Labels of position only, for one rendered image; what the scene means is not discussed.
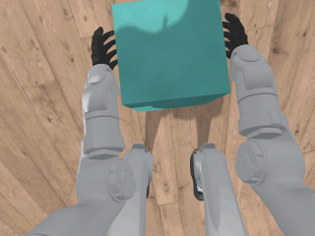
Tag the right robot upper arm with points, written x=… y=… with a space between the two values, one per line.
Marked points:
x=275 y=170

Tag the left robot forearm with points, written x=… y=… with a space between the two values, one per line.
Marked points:
x=102 y=137

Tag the carton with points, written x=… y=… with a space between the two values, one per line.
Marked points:
x=170 y=53

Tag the right robot forearm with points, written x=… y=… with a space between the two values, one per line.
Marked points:
x=257 y=97

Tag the robot right foot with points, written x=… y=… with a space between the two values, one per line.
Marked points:
x=198 y=194

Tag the right robot hand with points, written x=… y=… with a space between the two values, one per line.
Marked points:
x=236 y=34

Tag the left robot hand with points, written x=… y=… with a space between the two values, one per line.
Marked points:
x=99 y=49

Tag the left robot upper arm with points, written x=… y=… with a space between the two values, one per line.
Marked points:
x=102 y=188

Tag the left robot thigh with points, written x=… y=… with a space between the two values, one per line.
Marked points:
x=131 y=220

